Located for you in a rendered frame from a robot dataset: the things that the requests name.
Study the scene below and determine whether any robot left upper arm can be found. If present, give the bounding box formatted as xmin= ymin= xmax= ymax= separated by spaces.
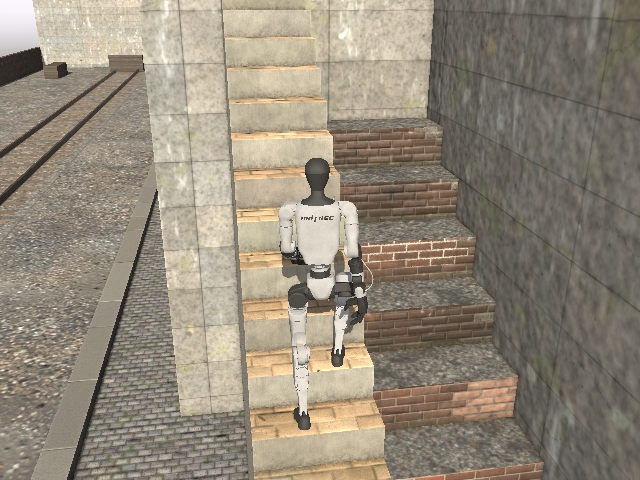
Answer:
xmin=278 ymin=201 xmax=297 ymax=253

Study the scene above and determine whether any left robot hand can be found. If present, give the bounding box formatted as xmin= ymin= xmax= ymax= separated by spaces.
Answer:
xmin=290 ymin=247 xmax=308 ymax=265

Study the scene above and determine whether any robot right upper arm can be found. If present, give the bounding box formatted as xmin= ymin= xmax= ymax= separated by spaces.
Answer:
xmin=338 ymin=201 xmax=359 ymax=258

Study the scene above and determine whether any right robot shin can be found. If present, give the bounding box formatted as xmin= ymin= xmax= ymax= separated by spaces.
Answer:
xmin=334 ymin=297 xmax=350 ymax=355

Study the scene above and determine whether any robot left forearm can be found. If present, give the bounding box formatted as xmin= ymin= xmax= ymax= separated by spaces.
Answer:
xmin=279 ymin=241 xmax=299 ymax=260

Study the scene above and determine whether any right robot hand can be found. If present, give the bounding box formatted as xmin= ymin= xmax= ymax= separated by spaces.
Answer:
xmin=344 ymin=296 xmax=368 ymax=325

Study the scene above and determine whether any humanoid robot head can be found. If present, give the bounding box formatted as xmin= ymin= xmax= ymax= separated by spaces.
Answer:
xmin=301 ymin=158 xmax=335 ymax=206

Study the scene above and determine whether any robot right forearm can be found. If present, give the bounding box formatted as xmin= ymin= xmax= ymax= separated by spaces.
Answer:
xmin=348 ymin=243 xmax=367 ymax=298

